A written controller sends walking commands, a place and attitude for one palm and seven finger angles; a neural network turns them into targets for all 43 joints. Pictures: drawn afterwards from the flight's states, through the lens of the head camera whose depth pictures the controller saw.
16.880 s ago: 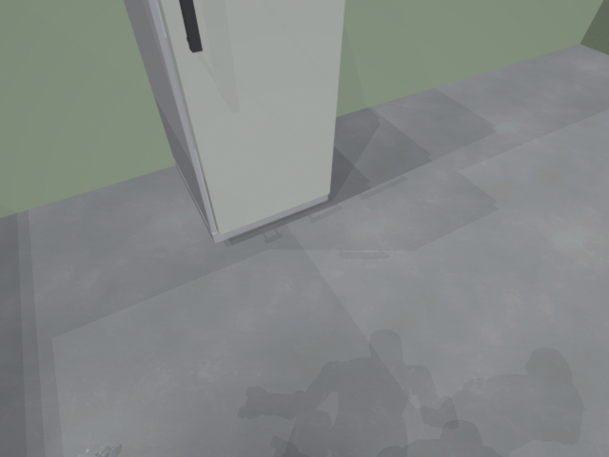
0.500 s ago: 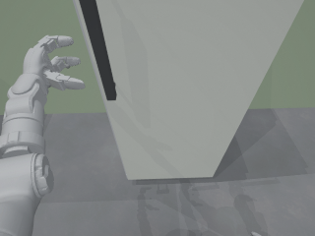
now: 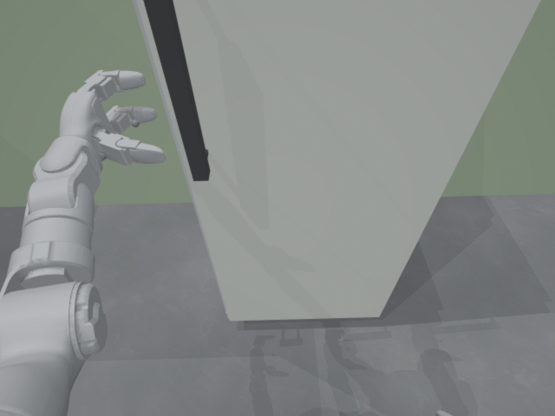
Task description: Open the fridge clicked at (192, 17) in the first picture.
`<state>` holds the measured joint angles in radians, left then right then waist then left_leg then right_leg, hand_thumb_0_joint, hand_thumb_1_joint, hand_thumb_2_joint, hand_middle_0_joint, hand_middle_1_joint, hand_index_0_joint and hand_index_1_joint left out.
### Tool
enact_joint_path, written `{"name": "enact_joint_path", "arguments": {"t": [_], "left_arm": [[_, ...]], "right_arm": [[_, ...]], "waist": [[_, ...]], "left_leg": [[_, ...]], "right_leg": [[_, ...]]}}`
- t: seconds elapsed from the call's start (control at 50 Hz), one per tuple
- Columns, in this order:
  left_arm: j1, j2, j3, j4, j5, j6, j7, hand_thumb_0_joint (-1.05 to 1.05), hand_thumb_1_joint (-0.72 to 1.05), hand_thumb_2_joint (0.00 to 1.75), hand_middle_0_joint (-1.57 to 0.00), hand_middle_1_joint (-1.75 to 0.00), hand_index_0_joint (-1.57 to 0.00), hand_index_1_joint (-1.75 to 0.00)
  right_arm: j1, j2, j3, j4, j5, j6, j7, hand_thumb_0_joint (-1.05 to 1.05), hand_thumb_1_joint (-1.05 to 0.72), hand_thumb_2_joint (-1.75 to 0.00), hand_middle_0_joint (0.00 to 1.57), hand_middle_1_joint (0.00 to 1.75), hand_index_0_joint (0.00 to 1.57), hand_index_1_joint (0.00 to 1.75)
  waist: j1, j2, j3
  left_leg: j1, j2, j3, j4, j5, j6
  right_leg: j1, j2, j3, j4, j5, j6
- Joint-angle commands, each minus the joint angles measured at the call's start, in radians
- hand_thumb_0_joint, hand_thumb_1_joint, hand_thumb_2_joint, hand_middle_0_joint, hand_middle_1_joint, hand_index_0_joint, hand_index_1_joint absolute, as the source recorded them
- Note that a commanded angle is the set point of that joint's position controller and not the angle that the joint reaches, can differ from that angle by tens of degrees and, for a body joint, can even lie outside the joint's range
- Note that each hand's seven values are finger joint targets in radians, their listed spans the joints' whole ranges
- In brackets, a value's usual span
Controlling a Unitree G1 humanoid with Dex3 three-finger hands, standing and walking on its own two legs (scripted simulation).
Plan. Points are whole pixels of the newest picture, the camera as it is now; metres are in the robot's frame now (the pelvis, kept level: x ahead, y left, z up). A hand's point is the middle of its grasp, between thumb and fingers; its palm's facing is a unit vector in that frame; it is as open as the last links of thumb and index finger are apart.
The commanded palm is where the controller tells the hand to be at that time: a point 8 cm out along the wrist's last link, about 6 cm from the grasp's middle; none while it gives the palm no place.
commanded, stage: feel for the door with the fingertips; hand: left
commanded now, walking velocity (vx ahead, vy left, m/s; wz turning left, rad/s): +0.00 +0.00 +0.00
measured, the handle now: (181, 72) +0.51 +0.15 +0.25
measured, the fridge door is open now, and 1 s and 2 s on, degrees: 0 0 0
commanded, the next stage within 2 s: slide the fingers in behind the handle in 0.72 s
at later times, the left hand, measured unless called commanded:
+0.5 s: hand (155, 116) +0.46 +0.18 +0.22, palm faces +0.07 -1.00 +0.00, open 14.0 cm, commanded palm +0.44 +0.23 +0.22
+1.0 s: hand (154, 111) +0.48 +0.19 +0.21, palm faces +0.05 -1.00 +0.01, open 13.6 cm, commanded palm +0.45 +0.23 +0.22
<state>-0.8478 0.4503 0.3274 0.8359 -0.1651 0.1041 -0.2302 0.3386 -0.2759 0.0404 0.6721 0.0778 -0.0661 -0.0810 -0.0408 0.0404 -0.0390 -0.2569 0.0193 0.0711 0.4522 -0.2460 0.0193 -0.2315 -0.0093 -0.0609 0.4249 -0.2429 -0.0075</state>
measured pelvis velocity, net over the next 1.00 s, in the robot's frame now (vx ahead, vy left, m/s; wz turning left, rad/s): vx -0.01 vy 0.00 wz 0.01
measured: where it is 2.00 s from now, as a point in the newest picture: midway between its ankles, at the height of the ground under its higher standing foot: outside the picture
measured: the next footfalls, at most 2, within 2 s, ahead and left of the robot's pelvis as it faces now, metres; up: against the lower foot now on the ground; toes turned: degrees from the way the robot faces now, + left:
none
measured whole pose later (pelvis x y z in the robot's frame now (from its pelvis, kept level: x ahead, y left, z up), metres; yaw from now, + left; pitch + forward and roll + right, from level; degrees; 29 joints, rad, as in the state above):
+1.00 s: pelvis -0.01 +0.00 +0.00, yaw +0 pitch +6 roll -1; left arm -1.05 0.48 0.32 1.11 -0.13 -0.02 -0.19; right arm 0.40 -0.29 0.03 0.73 0.05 -0.11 -0.08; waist -0.09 0.03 -0.04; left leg -0.35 0.02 0.06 0.49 -0.24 0.02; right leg -0.32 -0.01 -0.07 0.46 -0.24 -0.01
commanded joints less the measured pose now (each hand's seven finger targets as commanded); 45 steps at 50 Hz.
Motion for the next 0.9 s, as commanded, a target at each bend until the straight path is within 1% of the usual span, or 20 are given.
{"name": "enact_joint_path", "arguments": {"t": [0.0,0.02,0.06,0.1,0.12,0.16,0.26,0.3,0.34,0.4,0.44,0.5,0.52,0.56,0.58,0.66,0.72,0.78,0.84,0.88], "left_arm": [[-0.544,0.215,0.010,-0.255,-0.021,-0.056,0.016,0.00,-0.50,0.30,-0.30,-1.20,-0.30,-1.20],[-0.571,0.224,0.016,-0.284,-0.018,-0.063,0.022,0.00,-0.50,0.30,-0.30,-1.20,-0.30,-1.20],[-0.588,0.165,-0.026,-0.307,-0.019,-0.070,0.030,0.00,-0.50,0.30,-0.30,-1.20,-0.30,-1.20],[-0.556,0.162,-0.018,-0.272,-0.024,-0.069,0.040,0.00,-0.50,0.30,-0.30,-1.20,-0.30,-1.20],[-0.547,0.185,0.008,-0.277,-0.024,-0.068,0.046,0.00,-0.50,0.30,-0.30,-1.20,-0.30,-1.20],[-0.565,0.137,-0.030,-0.230,-0.020,-0.052,0.055,0.00,-0.50,0.30,-0.30,-1.20,-0.30,-1.20],[-0.626,0.211,0.019,-0.179,0.014,-0.069,0.093,0.00,-0.50,0.30,-0.30,-1.20,-0.30,-1.20],[-0.597,0.248,0.046,-0.146,0.017,-0.093,0.093,0.00,-0.50,0.30,-0.30,-1.20,-0.30,-1.20],[-0.659,0.219,0.007,-0.125,0.022,-0.113,0.083,0.00,-0.50,0.30,-0.30,-1.20,-0.30,-1.20],[-0.644,0.260,0.037,-0.073,0.024,-0.134,0.068,0.00,-0.50,0.30,-0.30,-1.20,-0.30,-1.20],[-0.656,0.240,0.019,-0.050,0.021,-0.137,0.053,0.00,-0.50,0.30,-0.30,-1.20,-0.30,-1.20],[-0.669,0.260,0.021,-0.001,0.017,-0.144,0.035,0.00,-0.50,0.30,-0.30,-1.20,-0.30,-1.20],[-0.683,0.256,0.015,-0.008,0.015,-0.146,0.029,0.00,-0.50,0.30,-0.30,-1.20,-0.30,-1.20],[-0.710,0.263,0.016,-0.004,0.015,-0.154,0.024,0.00,-0.50,0.30,-0.30,-1.20,-0.30,-1.20],[-0.725,0.239,-0.005,-0.012,0.015,-0.158,0.021,0.00,-0.50,0.30,-0.30,-1.20,-0.30,-1.20],[-0.741,0.268,0.024,0.029,0.011,-0.164,0.027,0.00,-0.50,0.30,-0.30,-1.20,-0.30,-1.20],[-0.777,0.278,0.016,0.021,0.028,-0.177,0.035,0.00,-0.50,0.30,-0.30,-1.20,-0.30,-1.20],[-0.795,0.266,0.002,0.083,0.035,-0.166,0.042,0.00,-0.50,0.30,-0.30,-1.20,-0.30,-1.20],[-0.803,0.246,-0.010,0.064,0.037,-0.176,0.042,0.00,-0.50,0.30,-0.30,-1.20,-0.30,-1.20],[-0.771,0.244,0.003,0.051,0.032,-0.184,0.040,0.00,-0.50,0.30,-0.30,-1.20,-0.30,-1.20]], "right_arm": [[-0.029,-0.141,-0.053,-0.117,0.001,-0.050,-0.016,0.00,-0.90,-0.90,0.20,0.30,0.20,0.30],[-0.032,-0.141,-0.052,-0.115,0.000,-0.053,-0.015,0.00,-0.90,-0.90,0.20,0.30,0.20,0.30],[-0.042,-0.133,-0.049,-0.114,-0.001,-0.061,-0.013,0.00,-0.90,-0.90,0.20,0.30,0.20,0.30],[-0.037,-0.135,-0.050,-0.105,-0.004,-0.061,-0.014,0.00,-0.90,-0.90,0.20,0.30,0.20,0.30],[-0.042,-0.136,-0.050,-0.106,-0.003,-0.061,-0.012,0.00,-0.90,-0.90,0.20,0.30,0.20,0.30],[-0.050,-0.131,-0.046,-0.099,-0.001,-0.059,-0.012,0.00,-0.90,-0.90,0.20,0.30,0.20,0.30],[-0.036,-0.131,-0.045,-0.095,-0.009,-0.053,-0.014,0.00,-0.90,-0.90,0.20,0.30,0.20,0.30],[-0.030,-0.134,-0.046,-0.097,-0.010,-0.052,-0.015,0.00,-0.90,-0.90,0.20,0.30,0.20,0.30],[-0.028,-0.133,-0.042,-0.090,-0.010,-0.054,-0.017,0.00,-0.90,-0.90,0.20,0.30,0.20,0.30],[-0.007,-0.142,-0.048,-0.088,-0.010,-0.057,-0.019,0.00,-0.90,-0.90,0.20,0.30,0.20,0.30],[-0.006,-0.140,-0.046,-0.084,-0.007,-0.062,-0.019,0.00,-0.90,-0.90,0.20,0.30,0.20,0.30],[0.022,-0.152,-0.052,-0.075,-0.007,-0.062,-0.023,0.00,-0.90,-0.90,0.20,0.30,0.20,0.30],[0.019,-0.152,-0.051,-0.075,-0.006,-0.067,-0.022,0.00,-0.90,-0.90,0.20,0.30,0.20,0.30],[0.036,-0.155,-0.054,-0.064,-0.007,-0.070,-0.023,0.00,-0.90,-0.90,0.20,0.30,0.20,0.30],[0.036,-0.153,-0.054,-0.063,-0.007,-0.072,-0.023,0.00,-0.90,-0.90,0.20,0.30,0.20,0.30],[0.072,-0.164,-0.060,-0.045,-0.014,-0.079,-0.020,0.00,-0.90,-0.90,0.20,0.30,0.20,0.30],[0.082,-0.167,-0.059,-0.041,-0.016,-0.079,-0.018,0.00,-0.90,-0.90,0.20,0.30,0.20,0.30],[0.103,-0.170,-0.061,-0.024,-0.019,-0.079,-0.016,0.00,-0.90,-0.90,0.20,0.30,0.20,0.30],[0.108,-0.168,-0.064,-0.026,-0.021,-0.083,-0.012,0.00,-0.90,-0.90,0.20,0.30,0.20,0.30],[0.113,-0.167,-0.065,-0.032,-0.024,-0.087,-0.007,0.00,-0.90,-0.90,0.20,0.30,0.20,0.30]], "waist": [[-0.011,-0.009,-0.295],[-0.010,0.016,-0.317],[-0.013,0.031,-0.330],[-0.012,-0.020,-0.321],[-0.001,-0.009,-0.325],[-0.013,-0.029,-0.276],[-0.006,-0.023,-0.298],[-0.002,-0.067,-0.314],[-0.022,-0.041,-0.291],[-0.018,-0.049,-0.312],[-0.024,-0.023,-0.294],[-0.038,-0.065,-0.289],[-0.037,-0.030,-0.290],[-0.047,-0.044,-0.305],[-0.050,0.002,-0.302],[-0.056,-0.041,-0.315],[-0.064,0.007,-0.327],[-0.082,-0.017,-0.281],[-0.081,0.015,-0.323],[-0.064,0.013,-0.354]], "left_leg": [[0.189,-0.003,-0.065,-0.019,0.300,0.027],[0.202,-0.005,-0.070,-0.018,0.304,0.024],[0.228,-0.004,-0.078,-0.017,0.311,0.020],[0.217,-0.002,-0.076,-0.018,0.309,0.023],[0.206,-0.005,-0.077,-0.022,0.299,0.022],[0.179,-0.007,-0.074,-0.028,0.256,0.024],[0.155,-0.011,-0.072,-0.032,0.240,0.024],[0.145,-0.010,-0.064,-0.026,0.246,0.030],[0.134,-0.010,-0.062,-0.031,0.224,0.029],[0.130,-0.011,-0.058,-0.025,0.220,0.031],[0.124,-0.014,-0.055,-0.023,0.212,0.030],[0.104,-0.012,-0.056,-0.021,0.195,0.032],[0.107,-0.013,-0.054,-0.019,0.188,0.032],[0.112,-0.011,-0.061,-0.016,0.188,0.032],[0.125,-0.010,-0.060,-0.013,0.193,0.029],[0.112,-0.010,-0.069,-0.009,0.195,0.030],[0.116,-0.011,-0.069,-0.004,0.200,0.028],[0.086,-0.007,-0.074,-0.006,0.165,0.027],[0.121,-0.007,-0.079,0.005,0.195,0.025],[0.139,-0.006,-0.083,0.009,0.226,0.022]], "right_leg": [[0.037,0.017,0.025,-0.037,0.331,-0.019],[0.037,0.018,0.027,-0.034,0.331,-0.021],[0.027,0.020,0.024,-0.031,0.323,-0.023],[0.038,0.020,0.021,-0.036,0.324,-0.022],[0.045,0.020,0.024,-0.033,0.323,-0.022],[0.022,0.018,0.023,-0.040,0.295,-0.019],[0.046,0.012,0.033,-0.037,0.286,-0.019],[0.075,0.011,0.038,-0.036,0.305,-0.014],[0.058,0.008,0.043,-0.036,0.299,-0.013],[0.068,0.008,0.044,-0.034,0.302,-0.012],[0.053,0.007,0.048,-0.036,0.306,-0.013],[0.047,0.008,0.043,-0.036,0.286,-0.008],[0.036,0.008,0.051,-0.038,0.285,-0.009],[0.027,0.011,0.047,-0.035,0.278,-0.009],[0.007,0.012,0.047,-0.034,0.274,-0.011],[0.002,0.016,0.043,-0.032,0.268,-0.008],[-0.013,0.015,0.043,-0.028,0.262,-0.009],[-0.049,0.017,0.041,-0.034,0.227,-0.005],[-0.057,0.019,0.037,-0.025,0.239,-0.009],[-0.046,0.022,0.034,-0.016,0.257,-0.014]]}}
